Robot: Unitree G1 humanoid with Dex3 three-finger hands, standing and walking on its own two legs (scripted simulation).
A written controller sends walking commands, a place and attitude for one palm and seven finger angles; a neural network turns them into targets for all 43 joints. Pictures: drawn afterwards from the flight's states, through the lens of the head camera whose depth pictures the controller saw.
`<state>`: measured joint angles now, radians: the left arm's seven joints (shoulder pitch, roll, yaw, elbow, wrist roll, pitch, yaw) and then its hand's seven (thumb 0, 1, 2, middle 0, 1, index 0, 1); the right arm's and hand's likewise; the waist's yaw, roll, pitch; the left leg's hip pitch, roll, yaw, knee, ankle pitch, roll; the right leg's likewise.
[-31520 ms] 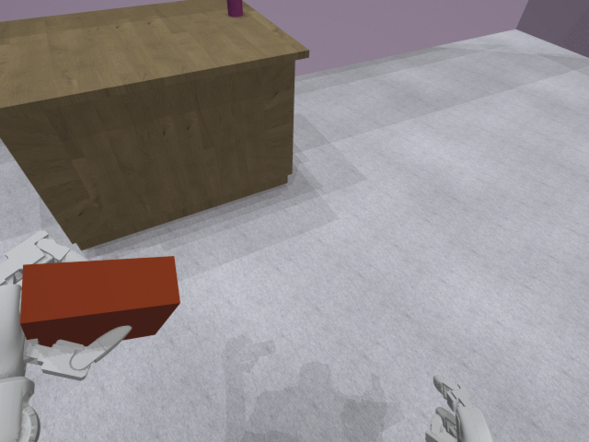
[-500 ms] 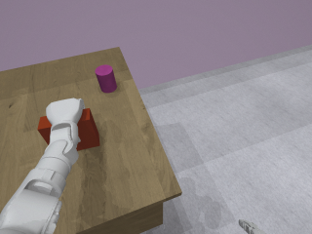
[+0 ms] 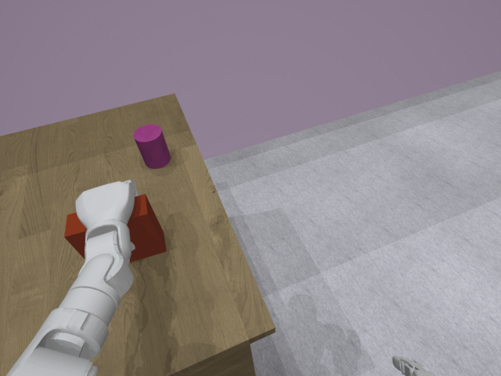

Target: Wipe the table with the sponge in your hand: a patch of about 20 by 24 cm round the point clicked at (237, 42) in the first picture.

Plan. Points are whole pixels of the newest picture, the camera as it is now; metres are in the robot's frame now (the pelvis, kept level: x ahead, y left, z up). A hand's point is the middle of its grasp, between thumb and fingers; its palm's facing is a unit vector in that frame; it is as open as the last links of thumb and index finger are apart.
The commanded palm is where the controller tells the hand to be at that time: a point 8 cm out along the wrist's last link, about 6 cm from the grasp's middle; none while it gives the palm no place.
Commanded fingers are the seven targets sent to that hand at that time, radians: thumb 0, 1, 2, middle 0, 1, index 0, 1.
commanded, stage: wipe back along the middle lane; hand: left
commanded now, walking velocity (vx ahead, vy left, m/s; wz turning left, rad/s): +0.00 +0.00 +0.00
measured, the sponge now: (124, 240) +0.35 +0.27 -0.01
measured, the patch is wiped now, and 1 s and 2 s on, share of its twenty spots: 0.75 0.75 0.75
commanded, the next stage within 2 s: slide across to the third lane in 1.70 s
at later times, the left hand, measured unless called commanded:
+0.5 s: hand (120, 242) +0.32 +0.25 +0.03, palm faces -0.02 -0.05 -1.00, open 9.3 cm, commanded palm +0.28 +0.23 +0.07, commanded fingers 0.00 0.10 1.30 -1.20 -1.60 -1.20 -1.60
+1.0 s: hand (126, 264) +0.28 +0.23 +0.03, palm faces +0.02 -0.06 -1.00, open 9.3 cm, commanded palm +0.23 +0.20 +0.07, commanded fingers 0.00 0.10 1.30 -1.20 -1.60 -1.20 -1.60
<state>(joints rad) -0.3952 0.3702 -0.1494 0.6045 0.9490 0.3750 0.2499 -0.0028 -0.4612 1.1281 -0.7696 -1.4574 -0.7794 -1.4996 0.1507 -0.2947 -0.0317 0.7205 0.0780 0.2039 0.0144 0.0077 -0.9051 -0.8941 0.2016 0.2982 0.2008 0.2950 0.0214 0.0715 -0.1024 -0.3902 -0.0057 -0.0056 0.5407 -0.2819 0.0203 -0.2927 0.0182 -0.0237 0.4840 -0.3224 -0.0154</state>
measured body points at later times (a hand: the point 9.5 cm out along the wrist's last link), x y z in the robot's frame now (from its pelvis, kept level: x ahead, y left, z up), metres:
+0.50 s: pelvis -0.01 +0.00 +0.00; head +0.00 -0.03 +0.45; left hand +0.32 +0.25 +0.09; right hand +0.18 -0.24 -0.11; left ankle -0.01 +0.11 -0.73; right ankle -0.06 -0.11 -0.73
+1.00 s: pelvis -0.01 +0.00 +0.00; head -0.01 -0.03 +0.45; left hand +0.27 +0.23 +0.09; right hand +0.21 -0.21 -0.10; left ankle -0.01 +0.11 -0.73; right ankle -0.06 -0.11 -0.73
